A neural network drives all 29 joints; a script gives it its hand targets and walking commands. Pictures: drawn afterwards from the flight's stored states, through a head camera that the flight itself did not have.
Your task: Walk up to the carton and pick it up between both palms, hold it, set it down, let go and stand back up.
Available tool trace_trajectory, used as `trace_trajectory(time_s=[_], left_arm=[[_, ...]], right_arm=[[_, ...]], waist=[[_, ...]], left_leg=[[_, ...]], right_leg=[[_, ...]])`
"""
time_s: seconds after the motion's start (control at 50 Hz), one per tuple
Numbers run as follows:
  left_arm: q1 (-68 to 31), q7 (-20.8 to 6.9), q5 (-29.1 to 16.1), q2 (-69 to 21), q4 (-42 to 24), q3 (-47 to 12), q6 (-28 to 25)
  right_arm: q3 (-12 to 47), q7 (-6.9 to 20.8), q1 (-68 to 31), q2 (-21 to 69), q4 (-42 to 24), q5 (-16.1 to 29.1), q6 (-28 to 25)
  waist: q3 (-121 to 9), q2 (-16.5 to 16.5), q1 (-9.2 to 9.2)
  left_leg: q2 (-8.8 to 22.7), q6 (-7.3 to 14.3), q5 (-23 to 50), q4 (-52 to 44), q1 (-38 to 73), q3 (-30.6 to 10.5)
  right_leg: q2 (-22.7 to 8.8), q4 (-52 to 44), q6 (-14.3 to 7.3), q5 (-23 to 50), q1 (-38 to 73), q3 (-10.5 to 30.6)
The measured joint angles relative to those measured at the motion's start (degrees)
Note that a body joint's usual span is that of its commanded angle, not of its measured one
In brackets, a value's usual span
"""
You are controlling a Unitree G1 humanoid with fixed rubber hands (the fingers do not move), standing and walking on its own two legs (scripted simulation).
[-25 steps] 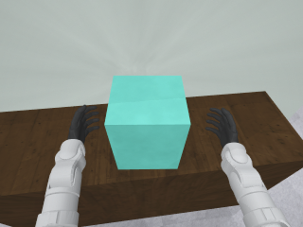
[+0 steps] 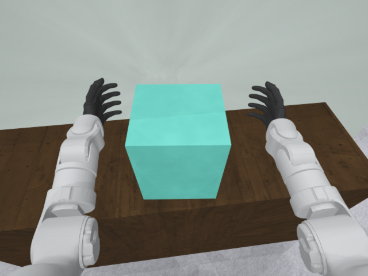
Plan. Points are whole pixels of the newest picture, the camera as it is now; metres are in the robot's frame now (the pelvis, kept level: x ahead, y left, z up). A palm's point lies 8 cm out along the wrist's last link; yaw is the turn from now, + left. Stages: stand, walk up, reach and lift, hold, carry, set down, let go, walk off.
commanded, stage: reach and lift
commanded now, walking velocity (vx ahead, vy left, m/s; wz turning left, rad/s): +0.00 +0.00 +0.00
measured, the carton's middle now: (179, 146) +0.42 +0.07 -0.01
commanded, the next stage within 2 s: none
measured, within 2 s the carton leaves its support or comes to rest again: neither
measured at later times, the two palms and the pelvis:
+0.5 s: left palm (102, 118) +0.41 +0.25 +0.10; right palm (262, 117) +0.45 -0.12 +0.09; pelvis +0.01 +0.00 +0.00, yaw +1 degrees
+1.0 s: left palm (118, 144) +0.40 +0.23 +0.01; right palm (257, 143) +0.43 -0.13 +0.02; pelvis -0.01 -0.01 -0.03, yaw +2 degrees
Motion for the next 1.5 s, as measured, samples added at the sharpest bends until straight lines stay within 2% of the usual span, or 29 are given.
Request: trace_trajectory(time_s=[0.16,0.32,0.44,0.52,0.58,0.66,0.74,0.88,0.94,1.02,1.2,1.28,1.34,1.4,1.44,1.5], left_arm=[[-6.9,1.5,-1.6,1.1,7.9,-2.5,-2.0],[-12.3,0.7,-1.0,1.9,17.7,-2.7,-5.7],[-10.3,-0.7,1.7,0.5,23.8,-1.8,-13.4],[-4.8,0.1,3.8,-1.4,19.6,-1.4,-17.3],[-2.9,-0.3,3.9,-2.5,21.8,-0.9,-20.2],[-3.4,0.3,3.2,-3.0,28.0,-0.9,-27.2],[-6.7,0.8,1.4,-2.3,36.6,-2.3,-34.0],[-12.4,0.9,-0.6,-1.7,47.7,-4.8,-40.9],[-13.2,0.7,-0.9,-1.7,49.2,-5.5,-42.6],[-12.8,0.8,-1.4,-1.9,47.9,-6.1,-43.4],[-13.6,1.8,-3.0,-2.1,47.3,-7.5,-42.8],[-14.1,1.9,-2.0,-3.0,47.3,-6.5,-43.3],[-14.7,1.5,1.3,-4.6,47.0,-3.5,-43.9],[-14.2,1.9,6.9,-5.8,45.7,1.8,-43.7],[-13.5,1.6,10.4,-6.3,45.0,4.1,-44.8],[-12.0,1.6,13.5,-7.3,45.4,6.3,-47.1]], right_arm=[[-0.8,0.7,-6.9,-1.1,7.3,0.6,-0.2],[0.9,0.0,-13.2,-1.4,15.9,1.4,-1.7],[0.9,0.0,-11.0,0.7,20.8,0.0,-7.4],[-0.9,1.1,-5.9,2.5,18.5,-2.1,-11.9],[-2.4,1.7,-3.3,3.5,18.9,-4.5,-14.1],[-4.2,2.6,-2.3,4.3,20.6,-6.7,-17.7],[-3.8,3.3,-5.0,4.5,25.6,-6.9,-21.1],[-2.1,3.4,-10.3,4.5,35.1,-5.3,-26.8],[-2.0,3.2,-10.9,4.5,36.9,-4.6,-29.1],[-1.5,3.0,-10.1,4.5,35.7,-3.4,-30.6],[-2.1,3.6,-10.3,4.2,33.5,-3.9,-29.1],[-4.1,3.7,-11.7,5.5,33.9,-6.8,-28.7],[-7.6,3.6,-12.4,8.0,34.2,-11.4,-29.1],[-15.7,1.1,-11.3,10.7,32.8,-18.6,-30.5],[-21.8,0.6,-9.8,13.1,30.4,-24.8,-31.7],[-27.9,0.4,-6.9,15.6,27.8,-30.2,-33.7]], waist=[[-2.2,0.4,0.38],[-3.4,0.5,0.21],[-3.8,-0.1,-0.03],[-3.6,-0.3,0.34],[-4.3,-0.3,0.33],[-6.9,-0.7,-0.10],[-9.4,-0.7,-0.92],[-12.1,-0.8,-1.81],[-12.4,-0.8,-2.24],[-12.4,-1.0,-2.63],[-13.6,-0.8,-2.24],[-13.6,-0.4,-2.16],[-12.6,-0.3,-2.28],[-10.6,-0.2,-2.52],[-9.1,0.0,-2.48],[-7.7,0.4,-2.21]], left_leg=[[0.2,-0.1,-0.4,1.1,-3.0,-0.6],[0.1,-0.2,-0.6,1.3,-4.4,-1.0],[0.0,-0.4,-0.9,1.8,-5.3,-1.5],[0.3,-0.6,-1.1,2.3,-5.9,-1.5],[0.3,-0.6,-1.2,3.1,-7.8,-1.7],[0.2,-0.6,-1.3,4.9,-12.7,-2.1],[-0.2,-0.5,-1.5,7.5,-18.1,-2.4],[-0.4,-0.4,-2.7,12.5,-26.2,-2.6],[-0.4,-0.4,-3.2,14.5,-28.7,-2.7],[-0.2,-0.4,-3.6,16.2,-30.9,-2.8],[-0.1,-0.2,-4.1,18.4,-34.0,-2.2],[-0.2,-0.1,-4.4,19.1,-34.5,-2.3],[-0.4,0.0,-4.3,19.0,-33.8,-2.5],[-0.4,0.1,-3.9,17.8,-31.8,-2.9],[-0.3,0.0,-3.6,16.6,-29.7,-3.1],[-0.2,0.0,-3.4,15.0,-26.5,-3.1]], right_leg=[[0.2,0.1,0.0,-0.1,-2.4,-0.4],[0.2,0.2,0.0,-0.3,-3.6,-0.6],[0.2,0.8,-0.2,-0.8,-4.4,-0.9],[0.4,1.0,-0.3,-0.9,-5.0,-0.9],[0.5,1.9,-0.4,-1.1,-6.7,-1.1],[0.3,4.7,-0.5,-1.8,-12.0,-1.5],[-0.2,8.5,-0.6,-2.9,-17.9,-1.8],[-0.8,14.7,-0.6,-4.8,-26.4,-2.2],[-0.8,16.5,-0.6,-5.3,-28.7,-2.4],[-0.7,18.0,-0.6,-5.5,-30.8,-2.4],[-0.7,20.4,-0.5,-6.0,-34.1,-1.9],[-0.9,21.1,-0.4,-6.3,-34.6,-2.1],[-1.0,21.0,-0.4,-6.4,-33.8,-2.3],[-0.9,19.4,-0.4,-5.9,-31.4,-2.7],[-0.7,17.6,-0.4,-5.3,-29.1,-2.8],[-0.6,15.4,-0.2,-4.7,-25.6,-2.8]])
